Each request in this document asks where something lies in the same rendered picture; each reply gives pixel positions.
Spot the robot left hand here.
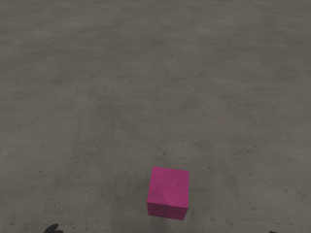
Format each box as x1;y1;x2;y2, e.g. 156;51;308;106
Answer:
44;223;63;233

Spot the carton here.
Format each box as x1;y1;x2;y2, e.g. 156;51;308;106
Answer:
147;166;190;220

